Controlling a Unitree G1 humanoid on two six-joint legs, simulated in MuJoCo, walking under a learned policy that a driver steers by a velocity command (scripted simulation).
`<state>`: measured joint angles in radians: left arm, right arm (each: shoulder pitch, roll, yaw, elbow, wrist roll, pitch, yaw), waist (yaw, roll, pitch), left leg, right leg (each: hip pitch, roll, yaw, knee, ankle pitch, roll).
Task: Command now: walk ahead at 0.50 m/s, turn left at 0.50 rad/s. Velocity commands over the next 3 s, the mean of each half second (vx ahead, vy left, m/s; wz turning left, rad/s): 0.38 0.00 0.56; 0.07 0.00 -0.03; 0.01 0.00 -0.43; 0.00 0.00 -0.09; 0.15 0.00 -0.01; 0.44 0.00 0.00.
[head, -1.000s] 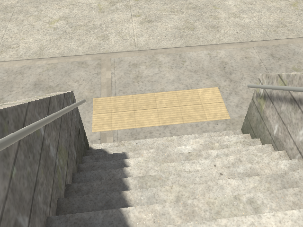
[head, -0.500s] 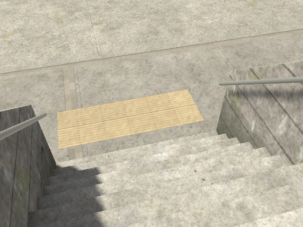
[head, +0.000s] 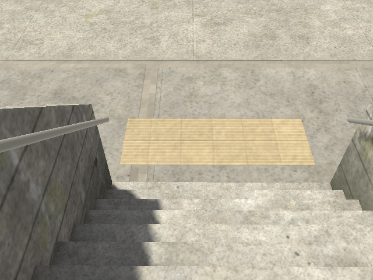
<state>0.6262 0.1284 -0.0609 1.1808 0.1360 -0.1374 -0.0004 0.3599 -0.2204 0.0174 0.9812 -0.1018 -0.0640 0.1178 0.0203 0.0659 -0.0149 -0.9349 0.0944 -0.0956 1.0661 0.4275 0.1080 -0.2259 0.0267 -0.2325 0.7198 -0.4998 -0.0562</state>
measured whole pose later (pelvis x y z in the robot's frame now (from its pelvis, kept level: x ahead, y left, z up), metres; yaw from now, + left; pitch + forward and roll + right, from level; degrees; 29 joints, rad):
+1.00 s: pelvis +0.38 -0.02 -0.39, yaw +14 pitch +3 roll +2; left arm 0.54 0.23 -0.02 0.94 0.09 -0.11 -0.02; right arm 0.27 -0.21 0.05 0.68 -0.04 -0.01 0.00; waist 0.05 0.00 -0.03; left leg -1.13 0.07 -0.02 2.03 -0.23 -0.12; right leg -0.44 0.06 0.04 0.65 -0.26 -0.08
